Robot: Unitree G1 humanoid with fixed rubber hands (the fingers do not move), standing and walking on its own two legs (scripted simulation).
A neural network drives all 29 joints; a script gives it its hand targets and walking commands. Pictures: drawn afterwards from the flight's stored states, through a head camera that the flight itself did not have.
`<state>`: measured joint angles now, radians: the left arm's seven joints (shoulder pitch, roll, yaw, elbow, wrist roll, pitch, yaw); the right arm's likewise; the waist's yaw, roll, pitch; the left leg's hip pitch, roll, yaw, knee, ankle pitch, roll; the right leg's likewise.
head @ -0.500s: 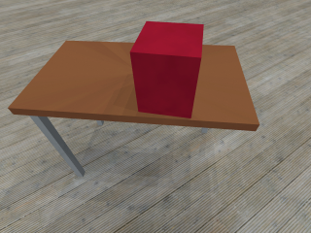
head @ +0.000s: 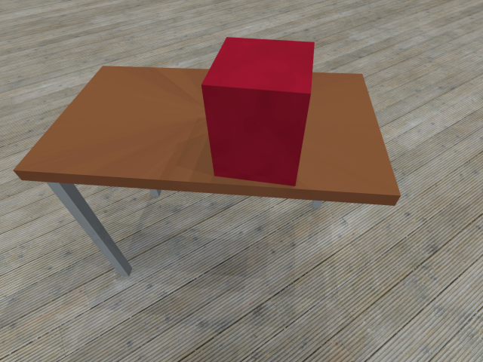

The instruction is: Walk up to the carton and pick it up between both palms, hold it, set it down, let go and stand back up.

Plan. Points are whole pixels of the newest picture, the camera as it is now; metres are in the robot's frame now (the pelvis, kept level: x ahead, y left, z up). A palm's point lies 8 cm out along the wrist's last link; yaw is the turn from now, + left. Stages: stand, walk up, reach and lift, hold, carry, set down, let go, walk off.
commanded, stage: stand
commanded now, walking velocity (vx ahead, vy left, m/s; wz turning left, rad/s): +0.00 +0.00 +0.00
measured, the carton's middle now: (261, 112) +0.63 -0.01 +0.06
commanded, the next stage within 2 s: none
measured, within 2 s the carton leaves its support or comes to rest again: neither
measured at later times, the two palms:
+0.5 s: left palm out of the picture -0.03 +0.20 -0.15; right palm out of the picture -0.04 -0.20 -0.15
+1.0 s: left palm out of the picture -0.04 +0.20 -0.15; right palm out of the picture -0.04 -0.20 -0.15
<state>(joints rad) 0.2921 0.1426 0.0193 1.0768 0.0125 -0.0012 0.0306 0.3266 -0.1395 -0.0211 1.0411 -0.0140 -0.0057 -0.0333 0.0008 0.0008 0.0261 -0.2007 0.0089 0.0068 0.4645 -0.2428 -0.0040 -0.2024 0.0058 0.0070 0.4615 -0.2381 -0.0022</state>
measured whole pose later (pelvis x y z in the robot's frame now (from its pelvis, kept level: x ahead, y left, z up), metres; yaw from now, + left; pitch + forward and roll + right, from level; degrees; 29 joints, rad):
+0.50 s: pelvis -0.01 +0.00 +0.00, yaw +0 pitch -2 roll +0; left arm 0.31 0.11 0.01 1.15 0.01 0.00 0.04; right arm 0.33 -0.11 -0.01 1.14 -0.01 0.00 -0.04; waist 0.00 0.00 0.03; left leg -0.19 0.01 0.00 0.45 -0.23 -0.01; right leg -0.19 0.01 0.01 0.45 -0.22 0.00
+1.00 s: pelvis +0.00 +0.00 +0.00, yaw +0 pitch -1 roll +0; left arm 0.33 0.10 0.00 1.15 0.01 -0.01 0.04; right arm 0.34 -0.10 0.00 1.15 -0.01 -0.01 -0.04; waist 0.00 0.00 0.03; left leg -0.20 0.01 0.00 0.45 -0.23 -0.01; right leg -0.20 0.01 0.01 0.44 -0.22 0.00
